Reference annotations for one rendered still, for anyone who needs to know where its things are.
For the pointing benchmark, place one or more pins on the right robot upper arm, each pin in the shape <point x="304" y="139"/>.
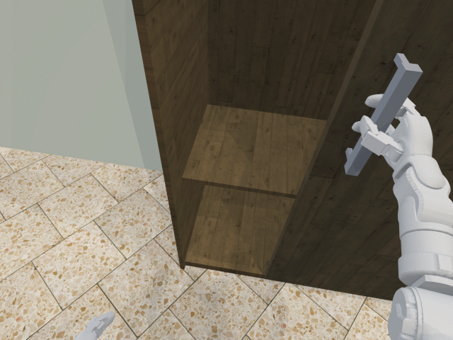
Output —
<point x="419" y="314"/>

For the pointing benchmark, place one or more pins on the handle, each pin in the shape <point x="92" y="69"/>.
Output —
<point x="395" y="95"/>

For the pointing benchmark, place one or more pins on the robot right forearm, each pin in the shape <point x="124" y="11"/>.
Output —
<point x="425" y="217"/>

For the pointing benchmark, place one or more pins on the left robot hand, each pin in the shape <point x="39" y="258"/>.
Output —
<point x="96" y="326"/>

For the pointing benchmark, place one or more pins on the right robot hand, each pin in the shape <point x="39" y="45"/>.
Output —
<point x="413" y="135"/>

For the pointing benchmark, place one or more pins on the wardrobe door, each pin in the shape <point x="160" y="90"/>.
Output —
<point x="342" y="232"/>

